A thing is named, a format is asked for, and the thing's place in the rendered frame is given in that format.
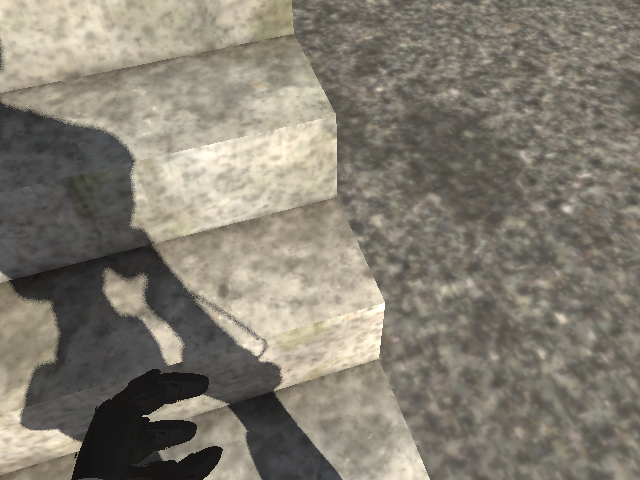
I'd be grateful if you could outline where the robot left hand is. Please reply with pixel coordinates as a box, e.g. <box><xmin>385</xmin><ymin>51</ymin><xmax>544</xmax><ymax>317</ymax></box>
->
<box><xmin>71</xmin><ymin>369</ymin><xmax>223</xmax><ymax>480</ymax></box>

